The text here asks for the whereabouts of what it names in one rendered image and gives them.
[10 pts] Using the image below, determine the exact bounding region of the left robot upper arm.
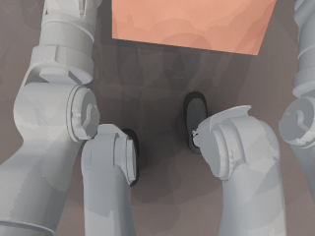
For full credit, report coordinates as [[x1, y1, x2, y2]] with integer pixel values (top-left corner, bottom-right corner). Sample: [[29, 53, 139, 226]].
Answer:
[[0, 82, 100, 236]]

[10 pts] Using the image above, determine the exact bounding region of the robot left shin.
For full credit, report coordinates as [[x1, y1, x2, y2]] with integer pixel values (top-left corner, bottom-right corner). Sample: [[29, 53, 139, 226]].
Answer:
[[81, 124, 134, 183]]

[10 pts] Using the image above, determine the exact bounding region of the left robot forearm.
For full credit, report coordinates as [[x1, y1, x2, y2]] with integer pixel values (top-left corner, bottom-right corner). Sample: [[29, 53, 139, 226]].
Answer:
[[13, 0, 102, 129]]

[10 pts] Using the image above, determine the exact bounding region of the carton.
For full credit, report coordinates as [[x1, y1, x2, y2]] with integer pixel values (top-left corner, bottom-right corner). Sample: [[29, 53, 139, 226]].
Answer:
[[111, 0, 277, 55]]

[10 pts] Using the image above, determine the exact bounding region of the right robot upper arm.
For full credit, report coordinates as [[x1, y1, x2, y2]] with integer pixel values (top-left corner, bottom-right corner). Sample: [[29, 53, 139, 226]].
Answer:
[[279, 94, 315, 205]]

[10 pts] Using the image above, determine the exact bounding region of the right robot forearm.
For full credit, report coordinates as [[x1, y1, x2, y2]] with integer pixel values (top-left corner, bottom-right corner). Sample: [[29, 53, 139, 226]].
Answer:
[[292, 0, 315, 98]]

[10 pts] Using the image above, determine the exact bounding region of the right robot thigh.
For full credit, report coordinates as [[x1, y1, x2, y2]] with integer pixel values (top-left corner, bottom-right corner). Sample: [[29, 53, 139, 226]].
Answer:
[[206, 116, 286, 236]]

